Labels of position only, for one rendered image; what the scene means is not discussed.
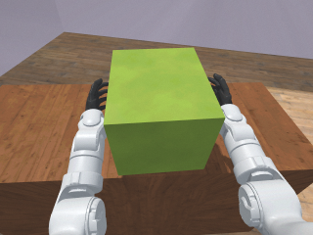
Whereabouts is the right robot upper arm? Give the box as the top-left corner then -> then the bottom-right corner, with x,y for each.
238,179 -> 313,235

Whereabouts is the robot right hand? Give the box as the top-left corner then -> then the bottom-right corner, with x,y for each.
207,73 -> 233,106

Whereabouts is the carton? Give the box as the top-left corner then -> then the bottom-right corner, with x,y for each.
103,47 -> 226,176

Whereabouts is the robot left forearm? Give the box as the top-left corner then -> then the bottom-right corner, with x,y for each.
49,109 -> 107,235

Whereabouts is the left robot upper arm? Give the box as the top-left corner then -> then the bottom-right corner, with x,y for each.
50,196 -> 107,235

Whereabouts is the pedestal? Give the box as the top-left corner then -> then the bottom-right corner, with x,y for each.
0,82 -> 313,235

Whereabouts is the robot left hand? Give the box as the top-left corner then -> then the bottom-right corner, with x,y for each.
85,78 -> 109,111

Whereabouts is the robot right forearm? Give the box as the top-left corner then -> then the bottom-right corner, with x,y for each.
219,104 -> 302,216

